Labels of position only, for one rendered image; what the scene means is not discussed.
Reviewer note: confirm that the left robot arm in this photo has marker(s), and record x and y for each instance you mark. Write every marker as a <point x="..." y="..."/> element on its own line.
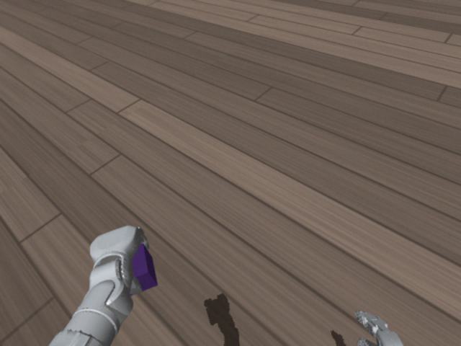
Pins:
<point x="107" y="304"/>

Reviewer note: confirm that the left robot hand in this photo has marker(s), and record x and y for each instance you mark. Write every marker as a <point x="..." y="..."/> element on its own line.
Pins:
<point x="126" y="239"/>

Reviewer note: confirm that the right robot hand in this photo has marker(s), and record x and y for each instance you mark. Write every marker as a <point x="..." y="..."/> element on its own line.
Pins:
<point x="378" y="329"/>

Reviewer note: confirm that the cube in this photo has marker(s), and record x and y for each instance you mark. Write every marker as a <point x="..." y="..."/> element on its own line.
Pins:
<point x="143" y="268"/>

